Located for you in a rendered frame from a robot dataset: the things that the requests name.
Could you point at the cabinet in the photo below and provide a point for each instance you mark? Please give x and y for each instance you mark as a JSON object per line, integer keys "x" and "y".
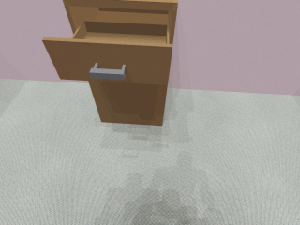
{"x": 125, "y": 102}

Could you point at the handle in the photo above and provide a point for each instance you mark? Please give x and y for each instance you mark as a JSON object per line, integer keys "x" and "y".
{"x": 108, "y": 74}

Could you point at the drawer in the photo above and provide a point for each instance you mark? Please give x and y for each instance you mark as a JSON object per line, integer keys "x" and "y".
{"x": 144, "y": 48}

